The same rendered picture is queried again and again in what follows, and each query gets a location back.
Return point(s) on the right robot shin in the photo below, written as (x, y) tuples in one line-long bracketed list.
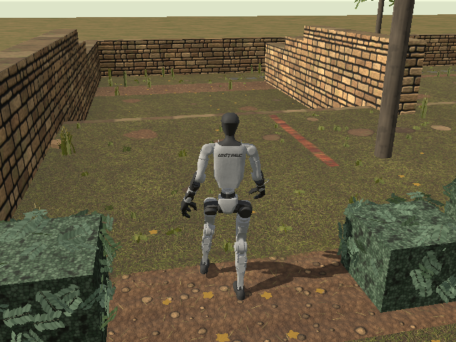
[(241, 264)]

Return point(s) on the robot left forearm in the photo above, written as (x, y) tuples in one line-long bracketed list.
[(192, 189)]

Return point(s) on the robot left hand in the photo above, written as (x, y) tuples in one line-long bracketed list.
[(184, 207)]

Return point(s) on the left robot upper arm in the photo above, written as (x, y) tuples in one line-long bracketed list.
[(202, 163)]

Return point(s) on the right robot upper arm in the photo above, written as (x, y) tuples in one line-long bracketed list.
[(254, 161)]

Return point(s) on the robot right hand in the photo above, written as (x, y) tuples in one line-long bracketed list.
[(261, 194)]

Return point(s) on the humanoid robot head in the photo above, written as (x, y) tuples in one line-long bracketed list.
[(230, 123)]

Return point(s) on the robot right forearm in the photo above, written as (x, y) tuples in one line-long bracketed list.
[(260, 184)]

